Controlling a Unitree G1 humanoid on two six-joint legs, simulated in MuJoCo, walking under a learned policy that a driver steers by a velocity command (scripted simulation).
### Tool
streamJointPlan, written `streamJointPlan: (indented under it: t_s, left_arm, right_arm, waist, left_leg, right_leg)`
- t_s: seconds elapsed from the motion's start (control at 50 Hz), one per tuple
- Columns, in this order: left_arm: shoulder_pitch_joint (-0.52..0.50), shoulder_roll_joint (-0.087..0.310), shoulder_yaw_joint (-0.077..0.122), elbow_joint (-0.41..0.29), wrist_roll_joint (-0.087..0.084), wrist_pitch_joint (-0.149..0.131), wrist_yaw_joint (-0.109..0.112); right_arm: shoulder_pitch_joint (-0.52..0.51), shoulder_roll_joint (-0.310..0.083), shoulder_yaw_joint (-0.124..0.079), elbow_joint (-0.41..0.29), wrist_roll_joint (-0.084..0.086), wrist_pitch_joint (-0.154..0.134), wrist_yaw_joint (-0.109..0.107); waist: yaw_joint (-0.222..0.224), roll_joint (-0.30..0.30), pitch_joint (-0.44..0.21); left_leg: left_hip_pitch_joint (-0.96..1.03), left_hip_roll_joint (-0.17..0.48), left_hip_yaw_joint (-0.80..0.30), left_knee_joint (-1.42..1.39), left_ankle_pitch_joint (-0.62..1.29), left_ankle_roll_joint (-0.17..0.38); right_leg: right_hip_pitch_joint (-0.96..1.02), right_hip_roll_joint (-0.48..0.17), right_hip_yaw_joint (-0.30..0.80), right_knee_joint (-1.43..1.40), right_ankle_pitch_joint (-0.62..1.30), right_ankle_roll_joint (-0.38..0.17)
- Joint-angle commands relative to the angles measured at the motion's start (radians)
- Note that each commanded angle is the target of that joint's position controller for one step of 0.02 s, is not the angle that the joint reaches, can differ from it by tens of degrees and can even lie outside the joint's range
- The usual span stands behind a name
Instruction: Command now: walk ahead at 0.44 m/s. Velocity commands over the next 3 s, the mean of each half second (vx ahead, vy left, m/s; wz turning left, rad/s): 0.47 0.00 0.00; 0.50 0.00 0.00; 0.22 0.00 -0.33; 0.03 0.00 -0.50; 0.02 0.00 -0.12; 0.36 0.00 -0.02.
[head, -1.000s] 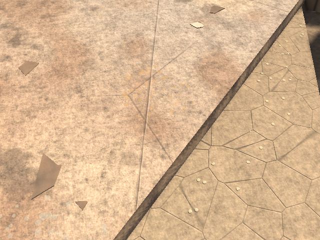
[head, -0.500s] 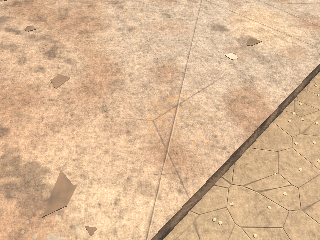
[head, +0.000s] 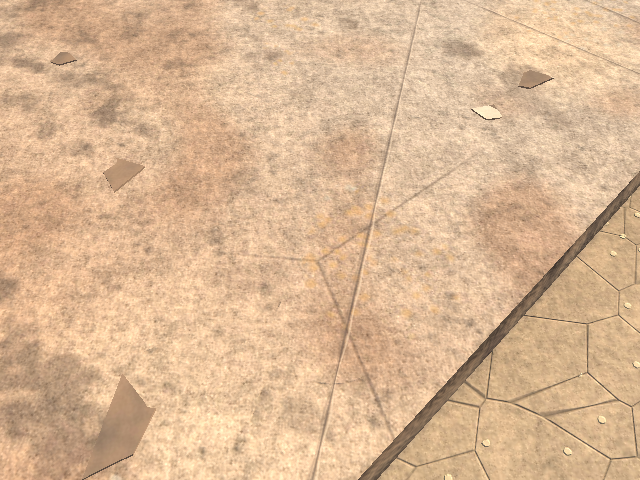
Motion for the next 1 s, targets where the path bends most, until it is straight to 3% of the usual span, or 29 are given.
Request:
streamJointPlan:
  t_s: [0.02, 0.08, 0.12, 0.14, 0.16, 0.18, 0.2, 0.22, 0.28, 0.34, 0.42, 0.46, 0.56, 0.64, 0.66, 0.68, 0.7, 0.72, 0.74, 0.76, 0.78, 0.8, 0.82, 0.86, 0.88, 0.92, 0.94, 0.96, 1.0]
  left_arm:
    - [0.003, 0.120, 0.014, -0.017, -0.004, -0.013, 0.007]
    - [-0.025, 0.125, 0.013, -0.016, -0.004, -0.012, 0.006]
    - [-0.095, 0.162, 0.021, -0.038, -0.022, -0.010, -0.003]
    - [-0.128, 0.117, 0.010, -0.069, -0.026, -0.016, -0.010]
    - [-0.090, -0.011, -0.012, -0.093, -0.010, -0.014, -0.008]
    - [-0.019, 0.045, 0.007, -0.094, -0.009, -0.003, -0.017]
    - [-0.080, 0.097, 0.020, -0.105, 0.014, 0.006, -0.024]
    - [-0.115, 0.086, 0.023, -0.112, 0.022, 0.005, -0.029]
    - [-0.099, 0.002, 0.008, -0.113, 0.018, 0.036, -0.041]
    - [-0.231, -0.036, -0.008, -0.189, 0.013, 0.056, -0.034]
    - [-0.406, -0.004, -0.014, -0.303, 0.026, 0.055, -0.031]
    - [-0.432, -0.007, -0.015, -0.332, 0.022, 0.060, -0.022]
    - [-0.637, -0.035, -0.032, -0.466, 0.021, 0.049, 0.000]
    - [-0.812, -0.067, -0.070, -0.592, 0.006, 0.019, -0.019]
    - [-0.775, -0.088, -0.088, -0.596, -0.003, 0.022, -0.037]
    - [-0.710, -0.086, -0.088, -0.578, -0.015, 0.019, -0.051]
    - [-0.578, -0.082, -0.074, -0.534, -0.027, 0.029, -0.056]
    - [-0.327, -0.004, -0.031, -0.460, -0.038, 0.048, -0.041]
    - [-0.169, 0.044, -0.004, -0.421, -0.045, 0.054, -0.024]
    - [-0.001, 0.158, 0.041, -0.355, -0.002, 0.038, -0.019]
    - [0.016, 0.291, 0.078, -0.335, -0.009, 0.049, -0.013]
    - [-0.093, 0.266, 0.079, -0.300, -0.007, 0.049, -0.015]
    - [-0.181, 0.190, 0.058, -0.281, 0.002, 0.038, -0.003]
    - [-0.214, 0.037, 0.025, -0.186, 0.018, 0.017, 0.015]
    - [-0.202, -0.035, 0.006, -0.151, 0.027, 0.011, 0.011]
    - [-0.143, -0.059, 0.004, -0.100, 0.033, -0.025, 0.006]
    - [-0.125, -0.063, 0.004, -0.075, 0.032, -0.039, 0.003]
    - [-0.130, -0.069, -0.022, -0.053, 0.118, -0.034, -0.052]
    - [-0.239, 0.008, 0.000, -0.069, 0.106, -0.060, -0.079]
  right_arm:
    - [-0.096, -0.008, 0.012, -0.077, 0.007, -0.012, 0.004]
    - [0.068, -0.037, -0.004, -0.024, 0.011, -0.008, -0.023]
    - [0.316, -0.084, -0.034, 0.059, 0.002, -0.018, -0.036]
    - [0.434, -0.179, -0.061, 0.085, -0.019, -0.023, -0.047]
    - [0.398, -0.225, -0.055, 0.064, -0.018, -0.028, -0.041]
    - [0.336, -0.240, -0.068, 0.077, 0.024, -0.011, -0.036]
    - [0.210, -0.138, -0.048, 0.045, 0.031, -0.004, -0.031]
    - [0.169, -0.074, -0.030, 0.042, 0.032, -0.012, -0.024]
    - [0.237, -0.008, -0.006, 0.109, 0.022, -0.038, -0.029]
    - [0.316, -0.016, -0.003, 0.153, 0.018, -0.056, -0.020]
    - [0.358, -0.028, 0.002, 0.158, 0.018, -0.070, -0.038]
    - [0.403, -0.032, 0.000, 0.171, 0.012, -0.080, -0.056]
    - [0.543, -0.041, -0.015, 0.202, -0.010, -0.081, -0.086]
    - [0.570, -0.035, -0.014, 0.223, -0.017, -0.055, -0.096]
    - [0.525, -0.033, -0.013, 0.209, 0.007, -0.041, -0.092]
    - [0.463, -0.014, -0.003, 0.186, 0.026, -0.036, -0.081]
    - [0.472, -0.051, 0.000, 0.156, 0.043, -0.037, -0.061]
    - [0.447, -0.166, -0.027, 0.136, 0.037, -0.045, -0.043]
    - [0.406, -0.226, -0.051, 0.110, 0.078, -0.067, -0.015]
    - [0.441, -0.193, -0.043, 0.092, 0.108, -0.104, 0.010]
    - [0.413, -0.121, -0.042, 0.077, 0.083, -0.126, 0.027]
    - [0.376, -0.069, -0.051, 0.071, 0.047, -0.126, 0.023]
    - [0.263, -0.003, -0.037, 0.022, 0.046, -0.101, 0.016]
    - [0.131, 0.089, -0.005, -0.064, 0.008, -0.058, -0.003]
    - [0.132, 0.099, 0.006, -0.081, 0.010, -0.034, -0.010]
    - [0.064, 0.146, 0.037, -0.156, 0.011, -0.018, -0.020]
    - [0.050, 0.129, 0.041, -0.177, 0.015, -0.010, -0.027]
    - [0.047, 0.020, 0.031, -0.144, -0.007, -0.047, 0.033]
    - [0.096, 0.005, 0.026, -0.131, -0.029, -0.087, 0.043]
  waist:
    - [-0.016, -0.140, 0.058]
    - [-0.103, -0.147, -0.006]
    - [-0.226, -0.089, -0.089]
    - [-0.265, 0.034, -0.110]
    - [-0.161, 0.135, -0.113]
    - [-0.114, 0.173, -0.107]
    - [-0.067, 0.082, 0.053]
    - [-0.056, 0.056, 0.103]
    - [0.001, 0.038, 0.081]
    - [-0.012, 0.031, 0.084]
    - [-0.029, 0.015, 0.087]
    - [-0.038, 0.075, 0.051]
    - [-0.110, 0.051, 0.064]
    - [-0.153, 0.037, 0.095]
    - [-0.132, 0.016, 0.083]
    - [-0.086, -0.027, 0.047]
    - [-0.042, -0.024, -0.112]
    - [0.071, 0.067, -0.284]
    - [0.164, 0.084, -0.409]
    - [0.207, -0.076, -0.547]
    - [0.166, -0.329, -0.717]
    - [0.081, -0.171, -0.614]
    - [0.028, 0.002, -0.418]
    - [-0.047, 0.020, -0.122]
    - [-0.066, -0.027, -0.093]
    - [-0.075, -0.039, -0.053]
    - [-0.090, -0.015, -0.048]
    - [-0.052, 0.074, 0.026]
    - [-0.144, 0.018, -0.017]
  left_leg:
    - [0.009, -0.009, 0.037, -0.151, 0.068, -0.004]
    - [0.278, -0.078, 0.056, -0.168, 0.067, 0.049]
    - [0.556, -0.098, 0.068, -0.360, 0.127, 0.076]
    - [0.687, 0.102, -0.198, -0.482, -0.035, 0.122]
    - [0.648, 0.321, -0.568, -0.603, -0.029, 0.142]
    - [0.543, 0.384, -0.801, -0.767, -0.398, 0.236]
    - [0.426, 0.359, -0.711, -0.783, -0.579, 0.241]
    - [0.340, 0.304, -0.595, -0.786, -0.503, 0.224]
    - [0.245, 0.198, -0.348, -0.747, -0.185, 0.178]
    - [0.246, 0.173, -0.275, -0.731, -0.128, 0.177]
    - [0.271, 0.152, -0.248, -0.776, -0.059, 0.173]
    - [0.399, 0.171, -0.242, -0.771, 0.133, 0.194]
    - [0.833, 0.265, -0.256, -0.755, 0.274, 0.220]
    - [0.873, 0.253, -0.182, -0.848, 0.392, 0.182]
    - [0.732, 0.222, -0.120, -0.916, 0.466, 0.181]
    - [0.553, 0.167, -0.046, -0.911, 0.766, 0.168]
    - [0.399, 0.208, -0.061, -0.800, 1.222, 0.183]
    - [0.430, 0.227, -0.056, -0.583, 1.476, 0.155]
    - [0.346, 0.183, -0.041, -0.355, 1.498, 0.107]
    - [0.114, 0.063, -0.083, 0.089, 1.150, 0.041]
    - [0.115, -0.155, -0.103, 0.635, 0.103, 0.002]
    - [0.019, -0.129, -0.262, 0.873, 0.135, 0.008]
    - [-0.029, -0.066, -0.166, 0.899, 0.148, 0.004]
    - [-0.171, 0.012, -0.162, 0.919, 0.100, 0.043]
    - [-0.195, 0.003, -0.159, 0.965, 0.095, 0.048]
    - [-0.311, -0.014, -0.193, 0.985, 0.002, 0.077]
    - [-0.362, -0.025, -0.201, 1.006, -0.026, 0.085]
    - [-0.515, -0.063, -0.422, 0.989, 0.184, 0.183]
    - [-0.525, -0.063, -0.368, 0.793, 0.325, 0.218]
  right_leg:
    - [-0.077, -0.218, 0.087, -0.054, 0.546, -0.128]
    - [-0.159, -0.241, 0.066, 0.128, 0.909, -0.122]
    - [-0.264, -0.172, 0.024, 0.465, 0.856, -0.086]
    - [-0.460, -0.089, -0.005, 0.791, 0.493, -0.048]
    - [-0.602, 0.002, 0.068, 1.084, -0.178, -0.036]
    - [-0.684, 0.010, 0.139, 1.149, -0.126, -0.038]
    - [-0.761, -0.057, 0.099, 1.198, -0.048, -0.035]
    - [-0.772, -0.076, 0.082, 1.216, -0.015, -0.035]
    - [-0.790, -0.107, 0.052, 1.352, 0.034, -0.018]
    - [-1.012, -0.112, 0.022, 1.468, 0.025, -0.014]
    - [-1.130, -0.134, -0.009, 1.275, 0.109, 0.014]
    - [-1.184, -0.146, -0.030, 1.254, 0.082, 0.019]
    - [-1.623, -0.195, -0.013, 1.439, -0.221, -0.018]
    - [-1.638, -0.199, -0.073, 1.318, -0.345, -0.039]
    - [-1.403, -0.192, -0.121, 1.113, -0.279, -0.061]
    - [-1.023, -0.138, -0.200, 0.900, -0.109, -0.082]
    - [-0.587, -0.028, -0.239, 0.885, -0.031, -0.095]
    - [-0.334, 0.028, -0.197, 0.883, -0.037, -0.106]
    - [-0.092, 0.023, -0.102, 0.783, 0.026, -0.124]
    - [0.169, -0.209, 0.372, 0.581, -0.207, -0.228]
    - [0.171, -0.457, 0.945, 0.168, -0.128, -0.255]
    - [0.022, -0.427, 0.958, 0.132, 0.006, -0.227]
    - [-0.143, -0.377, 0.729, 0.171, -0.168, -0.172]
    - [-0.391, -0.283, 0.479, 0.198, -0.139, -0.125]
    - [-0.443, -0.268, 0.452, 0.216, -0.153, -0.137]
    - [-0.439, -0.258, 0.356, 0.176, -0.027, -0.142]
    - [-0.432, -0.260, 0.339, 0.145, -0.009, -0.140]
    - [-0.460, -0.303, 0.475, 0.096, -0.075, -0.151]
    - [-0.469, -0.237, 0.282, 0.022, -0.059, -0.078]
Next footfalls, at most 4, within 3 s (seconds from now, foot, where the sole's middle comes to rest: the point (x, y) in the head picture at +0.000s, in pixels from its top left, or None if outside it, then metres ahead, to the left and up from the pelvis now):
0.14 left None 0.19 0.10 -0.78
0.72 right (417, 377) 0.65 -0.12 -0.64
1.34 left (350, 262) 0.94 0.02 -0.64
1.76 right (462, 289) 0.87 -0.24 -0.64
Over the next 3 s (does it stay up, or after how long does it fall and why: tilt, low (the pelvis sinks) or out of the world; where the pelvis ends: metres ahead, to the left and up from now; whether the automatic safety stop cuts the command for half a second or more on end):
stays up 1.02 -0.18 0.13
